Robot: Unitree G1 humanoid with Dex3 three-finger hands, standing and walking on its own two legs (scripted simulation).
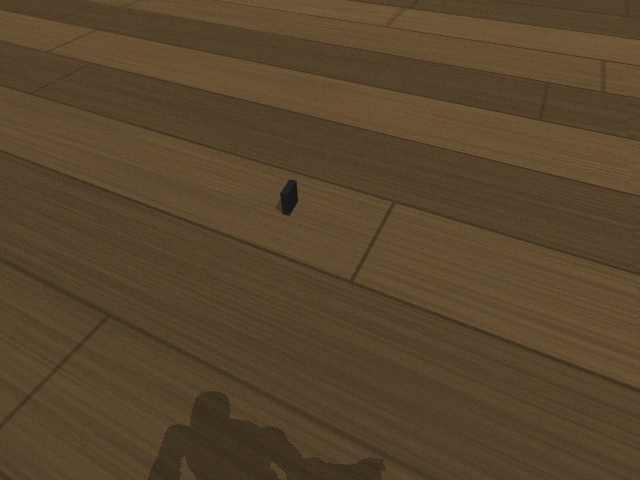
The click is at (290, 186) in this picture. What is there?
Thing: carton on end
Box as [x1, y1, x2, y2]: [280, 179, 297, 215]
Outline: 290,179 280,193 282,211 284,214 289,215 297,201 296,182
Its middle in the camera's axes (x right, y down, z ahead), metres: -0.15 -0.22 +1.81
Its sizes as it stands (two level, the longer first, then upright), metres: 0.105 0.035 0.126
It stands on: the floor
